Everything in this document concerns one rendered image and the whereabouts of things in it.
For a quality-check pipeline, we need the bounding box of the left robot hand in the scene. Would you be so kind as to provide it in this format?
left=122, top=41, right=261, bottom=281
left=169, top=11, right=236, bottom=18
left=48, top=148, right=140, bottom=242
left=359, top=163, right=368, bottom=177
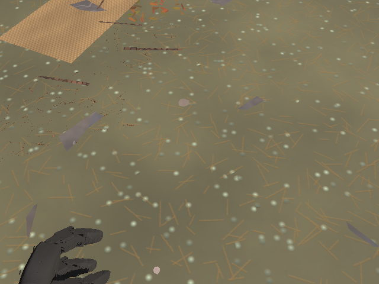
left=19, top=226, right=111, bottom=284

